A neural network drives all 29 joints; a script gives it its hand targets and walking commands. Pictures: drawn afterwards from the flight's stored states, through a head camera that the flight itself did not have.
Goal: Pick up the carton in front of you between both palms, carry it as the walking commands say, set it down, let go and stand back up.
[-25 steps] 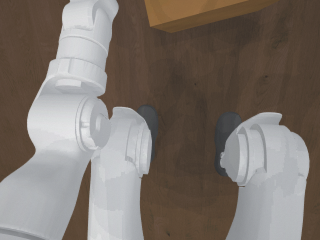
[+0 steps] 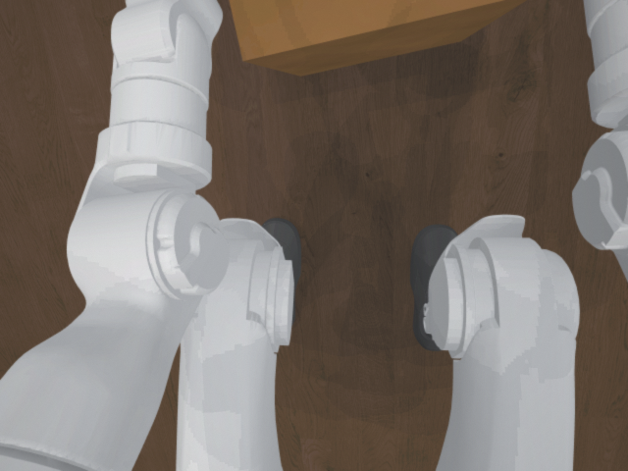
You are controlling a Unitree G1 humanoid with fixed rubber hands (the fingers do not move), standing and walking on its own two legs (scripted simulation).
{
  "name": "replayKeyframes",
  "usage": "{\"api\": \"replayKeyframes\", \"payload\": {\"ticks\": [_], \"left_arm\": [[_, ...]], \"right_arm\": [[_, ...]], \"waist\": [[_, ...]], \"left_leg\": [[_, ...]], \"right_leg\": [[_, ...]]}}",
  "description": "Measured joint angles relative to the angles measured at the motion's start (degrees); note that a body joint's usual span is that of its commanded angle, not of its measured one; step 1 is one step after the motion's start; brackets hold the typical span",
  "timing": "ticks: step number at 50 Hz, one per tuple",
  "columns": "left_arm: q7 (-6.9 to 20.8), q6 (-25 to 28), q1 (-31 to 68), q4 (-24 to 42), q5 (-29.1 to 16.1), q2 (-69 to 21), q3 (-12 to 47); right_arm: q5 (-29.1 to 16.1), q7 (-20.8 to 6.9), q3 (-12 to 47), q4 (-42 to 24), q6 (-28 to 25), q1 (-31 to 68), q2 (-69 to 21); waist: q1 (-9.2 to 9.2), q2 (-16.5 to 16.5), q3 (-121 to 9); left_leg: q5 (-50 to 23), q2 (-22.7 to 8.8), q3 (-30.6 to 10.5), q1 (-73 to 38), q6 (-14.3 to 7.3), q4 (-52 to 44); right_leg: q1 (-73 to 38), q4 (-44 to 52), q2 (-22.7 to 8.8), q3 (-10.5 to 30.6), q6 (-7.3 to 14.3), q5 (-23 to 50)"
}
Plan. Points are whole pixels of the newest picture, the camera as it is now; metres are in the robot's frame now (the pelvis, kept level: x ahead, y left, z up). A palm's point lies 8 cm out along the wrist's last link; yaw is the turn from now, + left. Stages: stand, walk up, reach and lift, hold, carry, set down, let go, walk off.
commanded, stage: reach and lift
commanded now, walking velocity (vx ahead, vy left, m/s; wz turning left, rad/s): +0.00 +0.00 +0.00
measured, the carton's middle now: out of the picture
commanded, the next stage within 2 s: none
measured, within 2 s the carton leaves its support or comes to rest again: leaves its support in 0.08 s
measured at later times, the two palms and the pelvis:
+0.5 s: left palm out of the picture +0.51 +0.10 +0.01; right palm out of the picture +0.52 -0.19 +0.01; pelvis -0.02 +0.01 +0.09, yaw -5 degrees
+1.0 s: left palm out of the picture +0.48 +0.11 +0.16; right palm out of the picture +0.47 -0.19 +0.14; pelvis +0.02 +0.01 +0.20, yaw -6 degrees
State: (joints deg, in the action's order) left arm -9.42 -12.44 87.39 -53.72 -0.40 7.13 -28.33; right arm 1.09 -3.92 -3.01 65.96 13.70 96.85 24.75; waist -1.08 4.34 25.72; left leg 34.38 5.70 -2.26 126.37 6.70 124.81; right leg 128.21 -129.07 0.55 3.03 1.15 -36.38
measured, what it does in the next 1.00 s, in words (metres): rises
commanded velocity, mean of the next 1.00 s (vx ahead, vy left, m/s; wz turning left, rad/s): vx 0.00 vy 0.00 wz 0.00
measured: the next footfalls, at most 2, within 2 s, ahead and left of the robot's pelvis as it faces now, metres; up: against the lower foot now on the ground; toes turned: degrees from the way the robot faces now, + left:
none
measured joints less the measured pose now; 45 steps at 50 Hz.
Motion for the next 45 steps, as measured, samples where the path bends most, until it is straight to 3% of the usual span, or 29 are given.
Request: {"api": "replayKeyframes", "payload": {"ticks": [8, 10, 15, 21, 25, 37, 45], "left_arm": [[-4.46, -2.21, -7.84, 9.10, -3.50, -3.54, 3.22], [-4.42, -2.76, -11.16, 12.43, -2.89, -5.07, 2.71], [-2.73, -4.03, -17.36, 16.20, 1.69, -8.52, -0.74], [0.41, -6.43, -18.48, 15.09, 10.86, -11.68, -7.77], [1.49, -7.40, -19.31, 16.08, 13.68, -12.55, -9.43], [2.74, -9.56, -26.10, 22.58, 12.50, -13.57, -6.49], [3.22, -9.15, -33.96, 23.28, 11.30, -14.16, -3.42]], "right_arm": [[-2.04, 5.62, 1.60, -9.24, 4.38, -9.53, -2.28], [-2.15, 5.59, 0.97, -11.83, 5.26, -12.18, -3.12], [1.34, 4.33, -5.04, -12.67, 6.86, -16.04, -7.14], [10.10, 2.19, -13.48, -8.99, 7.65, -17.38, -10.88], [13.32, 1.72, -16.37, -9.50, 8.00, -18.45, -12.62], [12.91, 2.00, -16.86, -20.73, 10.78, -28.00, -17.20], [11.86, 3.19, -16.47, -25.02, 11.14, -37.35, -20.57]], "waist": [[-0.53, -0.09, -7.25], [-0.58, -0.40, -10.25], [-0.60, -1.71, -18.61], [-1.06, -2.94, -25.05], [-1.04, -3.19, -27.05], [-0.83, -2.46, -32.20], [-0.71, -2.57, -35.76]], "left_leg": [[-0.20, 1.47, -1.25, 1.27, -0.02, -1.00], [-0.52, 1.74, -1.60, 1.07, 0.08, -2.22], [-0.74, 1.29, -1.96, -1.15, 0.81, -7.18], [-3.69, 0.51, -2.16, -4.42, -0.41, -14.67], [-5.45, 0.70, -2.46, -6.21, -0.60, -18.85], [-6.71, 0.73, -3.10, -11.81, -0.87, -27.13], [-6.13, 0.41, -3.34, -20.93, -1.63, -33.55]], "right_leg": [[0.93, 1.92, 2.04, 0.66, -1.55, 0.21], [0.76, 3.40, 3.18, 1.24, -2.45, 0.75], [-0.77, 8.85, 5.16, 2.34, -3.85, 3.10], [-4.12, 17.17, 6.00, 2.70, -4.07, 6.71], [-6.03, 21.46, 5.93, 2.84, -4.01, 8.42], [-12.00, 29.98, 5.62, 3.11, -4.23, 9.42], [-21.28, 36.48, 5.36, 3.43, -4.00, 8.72]]}}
